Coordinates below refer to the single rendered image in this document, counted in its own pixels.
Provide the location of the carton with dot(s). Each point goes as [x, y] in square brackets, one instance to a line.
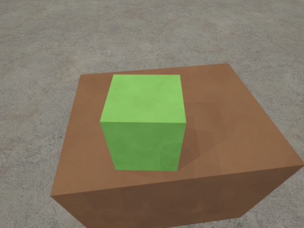
[144, 121]

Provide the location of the pedestal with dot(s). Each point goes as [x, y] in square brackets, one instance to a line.
[232, 157]

